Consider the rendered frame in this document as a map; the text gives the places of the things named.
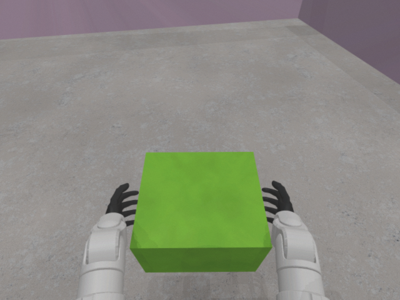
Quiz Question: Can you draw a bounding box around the right robot hand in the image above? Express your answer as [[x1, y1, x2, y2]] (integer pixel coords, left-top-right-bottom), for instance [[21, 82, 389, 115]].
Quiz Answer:
[[262, 181, 294, 223]]

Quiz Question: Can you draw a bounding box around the left robot hand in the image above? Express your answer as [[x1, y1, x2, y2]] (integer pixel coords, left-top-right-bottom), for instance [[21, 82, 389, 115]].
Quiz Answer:
[[106, 183, 139, 227]]

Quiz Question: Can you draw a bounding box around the carton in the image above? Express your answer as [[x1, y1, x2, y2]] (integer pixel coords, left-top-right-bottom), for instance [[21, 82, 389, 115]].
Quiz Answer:
[[130, 152, 273, 273]]

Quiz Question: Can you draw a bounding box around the robot left forearm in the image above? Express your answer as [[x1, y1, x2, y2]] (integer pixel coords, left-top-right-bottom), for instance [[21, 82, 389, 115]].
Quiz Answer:
[[76, 212, 128, 300]]

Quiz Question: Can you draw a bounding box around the robot right forearm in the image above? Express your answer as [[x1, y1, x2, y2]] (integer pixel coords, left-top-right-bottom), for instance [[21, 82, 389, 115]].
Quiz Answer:
[[271, 211, 330, 300]]

